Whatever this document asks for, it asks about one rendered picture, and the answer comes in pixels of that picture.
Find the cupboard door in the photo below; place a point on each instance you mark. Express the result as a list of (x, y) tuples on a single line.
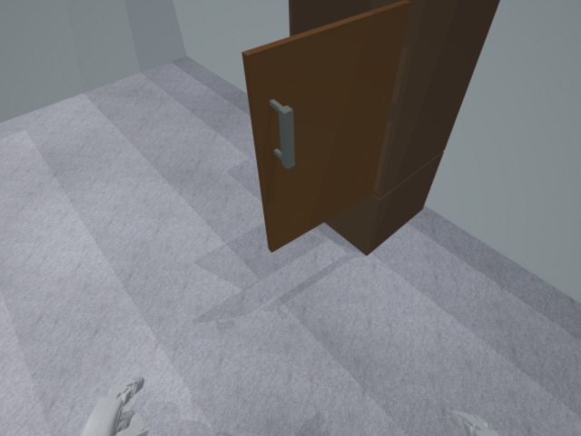
[(338, 79)]

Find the handle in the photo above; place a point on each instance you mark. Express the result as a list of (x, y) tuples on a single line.
[(286, 154)]

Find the robot right hand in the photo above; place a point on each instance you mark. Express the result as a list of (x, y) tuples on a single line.
[(471, 425)]

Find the robot left hand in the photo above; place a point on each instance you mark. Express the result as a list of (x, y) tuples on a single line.
[(106, 417)]

